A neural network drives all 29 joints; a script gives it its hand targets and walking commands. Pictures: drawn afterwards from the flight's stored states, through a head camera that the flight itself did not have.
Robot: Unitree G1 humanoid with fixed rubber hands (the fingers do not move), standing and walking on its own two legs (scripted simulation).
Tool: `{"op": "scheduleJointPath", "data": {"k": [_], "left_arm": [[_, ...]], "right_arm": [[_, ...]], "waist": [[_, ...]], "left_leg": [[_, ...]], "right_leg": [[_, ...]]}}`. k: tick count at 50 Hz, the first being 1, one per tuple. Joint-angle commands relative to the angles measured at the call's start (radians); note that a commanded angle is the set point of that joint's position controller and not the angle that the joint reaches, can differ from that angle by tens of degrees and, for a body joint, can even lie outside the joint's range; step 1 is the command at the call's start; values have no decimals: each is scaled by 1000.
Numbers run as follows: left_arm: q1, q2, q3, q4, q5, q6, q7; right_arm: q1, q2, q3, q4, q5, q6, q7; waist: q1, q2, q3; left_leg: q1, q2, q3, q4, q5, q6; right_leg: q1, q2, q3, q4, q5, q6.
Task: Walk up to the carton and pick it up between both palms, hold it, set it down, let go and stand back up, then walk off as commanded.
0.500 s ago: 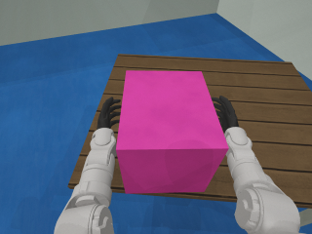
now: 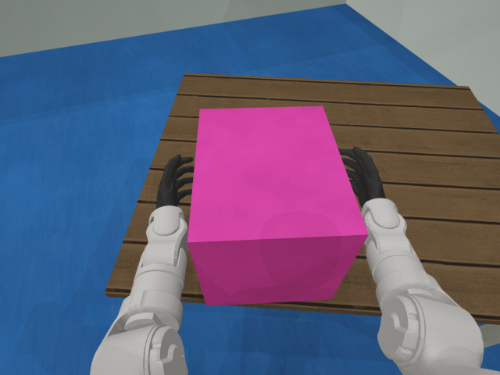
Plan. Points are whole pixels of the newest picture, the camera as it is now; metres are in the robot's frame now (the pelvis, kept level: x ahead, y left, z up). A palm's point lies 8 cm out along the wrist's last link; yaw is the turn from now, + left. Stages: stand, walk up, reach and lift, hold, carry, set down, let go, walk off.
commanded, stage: set down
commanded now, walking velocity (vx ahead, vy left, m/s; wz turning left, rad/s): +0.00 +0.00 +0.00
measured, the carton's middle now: (265, 204) +0.45 +0.02 -0.02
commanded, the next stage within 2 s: none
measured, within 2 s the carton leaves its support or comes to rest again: neither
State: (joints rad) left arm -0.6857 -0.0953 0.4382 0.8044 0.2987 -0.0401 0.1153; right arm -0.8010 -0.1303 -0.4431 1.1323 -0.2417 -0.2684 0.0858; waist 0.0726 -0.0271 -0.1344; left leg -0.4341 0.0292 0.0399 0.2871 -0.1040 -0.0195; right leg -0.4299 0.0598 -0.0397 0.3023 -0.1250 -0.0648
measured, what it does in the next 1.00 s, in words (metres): stands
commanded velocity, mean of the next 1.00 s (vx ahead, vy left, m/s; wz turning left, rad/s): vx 0.00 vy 0.00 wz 0.00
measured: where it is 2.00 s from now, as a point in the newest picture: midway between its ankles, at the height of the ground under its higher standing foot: outside the picture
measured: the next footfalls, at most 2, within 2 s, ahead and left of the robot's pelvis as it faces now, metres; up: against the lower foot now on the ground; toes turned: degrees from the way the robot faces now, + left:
none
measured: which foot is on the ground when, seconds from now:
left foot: down 0.00-1.00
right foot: down 0.00-1.00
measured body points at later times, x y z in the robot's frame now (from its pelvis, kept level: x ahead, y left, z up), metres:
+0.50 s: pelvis +0.00 +0.00 +0.00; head +0.07 +0.01 +0.45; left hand +0.40 +0.18 +0.05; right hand +0.44 -0.16 +0.06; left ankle +0.00 +0.13 -0.75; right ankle +0.00 -0.07 -0.75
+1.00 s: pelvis +0.00 +0.00 +0.00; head +0.07 +0.01 +0.44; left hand +0.40 +0.18 +0.04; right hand +0.44 -0.16 +0.05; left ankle +0.00 +0.13 -0.75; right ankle +0.00 -0.07 -0.75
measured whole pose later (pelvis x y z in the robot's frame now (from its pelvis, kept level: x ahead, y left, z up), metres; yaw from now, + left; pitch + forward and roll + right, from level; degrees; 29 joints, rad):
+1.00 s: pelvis +0.00 +0.00 +0.00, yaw +1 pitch +13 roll +1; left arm -0.64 -0.14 0.48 0.74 0.37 -0.09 0.08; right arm -0.75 -0.09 -0.55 1.05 -0.33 -0.32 0.14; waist 0.06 -0.04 -0.09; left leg -0.42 0.02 0.03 0.30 -0.11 -0.02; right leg -0.42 0.05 -0.05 0.33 -0.15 -0.07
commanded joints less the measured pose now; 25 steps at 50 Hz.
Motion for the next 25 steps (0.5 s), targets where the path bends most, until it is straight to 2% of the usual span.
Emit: {"op": "scheduleJointPath", "data": {"k": [1, 3, 5, 6, 7, 8, 9, 10, 11, 12, 13, 14, 15, 16, 17, 18, 19, 20, 21, 22, 23, 24, 25], "left_arm": [[-503, -465, -251, -80, 5, -41, -69], [-539, -451, -239, -81, 7, -41, -68], [-515, -458, -242, -87, 15, -35, -60], [-513, -457, -247, -98, 15, -34, -61], [-529, -460, -258, -94, 14, -34, -57], [-515, -470, -266, -113, 7, -36, -53], [-537, -462, -274, -108, 6, -40, -48], [-490, -459, -244, -86, 24, -31, -48], [-491, -458, -257, -93, 21, -29, -48], [-471, -463, -251, -87, 29, -22, -50], [-459, -462, -255, -102, 32, -24, -54], [-497, -442, -252, -94, 25, -26, -57], [-475, -441, -233, -88, 42, -29, -60], [-455, -446, -231, -99, 45, -25, -63], [-456, -460, -240, -101, 37, -35, -61], [-463, -452, -223, -78, 36, -42, -63], [-440, -446, -203, -71, 50, -43, -68], [-467, -439, -206, -85, 52, -45, -68], [-429, -432, -190, -70, 67, -41, -71], [-440, -453, -211, -73, 62, -44, -72], [-461, -435, -201, -70, 54, -46, -71], [-434, -435, -182, -53, 70, -46, -74], [-436, -431, -197, -74, 63, -45, -76]], "right_arm": [[-567, 432, 176, -114, -61, -71, 115], [-553, 436, 159, -89, -71, -57, 119], [-552, 417, 146, -112, -76, -58, 127], [-540, 416, 145, -92, -79, -57, 129], [-566, 391, 128, -97, -83, -59, 129], [-559, 400, 140, -109, -80, -66, 135], [-562, 402, 132, -107, -75, -67, 136], [-544, 406, 136, -108, -90, -61, 136], [-523, 402, 119, -89, -94, -56, 138], [-510, 408, 126, -94, -90, -55, 137], [-494, 397, 119, -81, -96, -56, 133], [-519, 390, 113, -94, -87, -55, 129], [-485, 407, 120, -74, -96, -50, 129], [-468, 398, 115, -60, -110, -51, 131], [-503, 417, 133, -107, -96, -64, 131], [-517, 407, 131, -119, -107, -65, 128], [-491, 417, 128, -94, -112, -59, 129], [-493, 400, 117, -102, -121, -56, 126], [-457, 412, 108, -62, -124, -49, 131], [-474, 420, 110, -91, -127, -57, 132], [-481, 423, 112, -90, -126, -57, 131], [-484, 420, 110, -98, -126, -60, 132], [-454, 390, 96, -72, -139, -55, 129]], "waist": [[14, -74, -578], [3, -78, -555], [10, -61, -557], [9, -44, -565], [-9, -14, -568], [10, -21, -595], [6, -5, -605], [22, -37, -558], [-3, -28, -547], [16, -8, -548], [0, -26, -523], [-7, -46, -510], [-9, -30, -502], [-8, -38, -467], [4, -51, -518], [2, -71, -516], [2, -72, -483], [-13, -70, -486], [-7, -61, -454], [-8, -47, -476], [-5, -63, -483], [-7, -70, -474], [-29, -70, -456]], "left_leg": [[141, 9, 51, 2, 156, 27], [150, 11, 47, -7, 121, 31], [182, 15, 40, 8, 128, 27], [202, 17, 44, 14, 153, 22], [222, 20, 44, 17, 169, 14], [248, 24, 39, 32, 214, 11], [270, 19, 46, 32, 209, 5], [239, 21, 47, 29, 193, 13], [250, 22, 42, 27, 194, 12], [269, 19, 43, 32, 205, 8], [258, 21, 34, 36, 232, 3], [239, 16, 33, 32, 224, 13], [235, 17, 41, 29, 192, 14], [216, 13, 44, 21, 191, 17], [201, 11, 42, 23, 198, 16], [163, 4, 47, 12, 143, 24], [136, 2, 44, 2, 115, 32], [142, 5, 41, 11, 131, 28], [152, 9, 52, -2, 138, 30], [166, 9, 50, 7, 146, 27], [167, 6, 51, 11, 140, 34], [151, 5, 45, 8, 122, 37], [148, 5, 39, 8, 134, 34]], "right_leg": [[386, -87, -21, 72, 496, 112], [364, -80, -27, 59, 416, 113], [305, -71, -40, 52, 350, 100], [300, -73, -40, 52, 360, 99], [254, -65, -52, 45, 328, 92], [228, -61, -53, 49, 330, 89], [207, -57, -54, 39, 316, 86], [223, -61, -47, 43, 320, 85], [211, -53, -59, 36, 312, 80], [232, -58, -55, 33, 311, 78], [240, -66, -54, 36, 357, 80], [245, -67, -48, 40, 372, 89], [266, -71, -41, 36, 368, 90], [276, -72, -45, 51, 383, 92], [291, -71, -47, 59, 399, 97], [313, -75, -37, 55, 392, 104], [341, -82, -26, 52, 391, 102], [321, -83, -29, 60, 397, 100], [329, -79, -28, 55, 390, 101], [303, -79, -33, 61, 373, 102], [300, -80, -29, 58, 377, 103], [299, -85, -33, 58, 382, 103], [307, -83, -39, 58, 403, 102]]}}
